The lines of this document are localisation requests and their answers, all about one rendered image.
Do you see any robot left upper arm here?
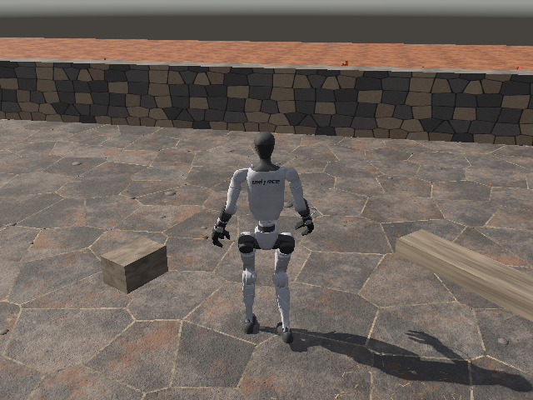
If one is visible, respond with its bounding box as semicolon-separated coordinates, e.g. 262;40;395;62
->
224;168;248;215

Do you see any robot left hand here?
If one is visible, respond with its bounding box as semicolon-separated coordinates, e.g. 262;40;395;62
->
212;228;230;248

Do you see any left robot forearm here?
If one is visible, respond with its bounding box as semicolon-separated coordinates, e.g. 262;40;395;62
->
214;202;232;233

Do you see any robot right hand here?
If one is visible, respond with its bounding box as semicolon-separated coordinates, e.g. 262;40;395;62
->
295;221;314;236

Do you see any right robot shin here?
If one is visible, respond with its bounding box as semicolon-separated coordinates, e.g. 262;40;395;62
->
275;272;290;332

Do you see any robot right upper arm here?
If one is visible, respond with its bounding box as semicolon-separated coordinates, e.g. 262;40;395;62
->
282;167;306;212

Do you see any right robot thigh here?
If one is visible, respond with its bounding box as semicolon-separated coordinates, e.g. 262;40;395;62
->
272;232;295;288

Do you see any right robot forearm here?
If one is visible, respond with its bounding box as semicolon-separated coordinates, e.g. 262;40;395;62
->
298;198;312;225

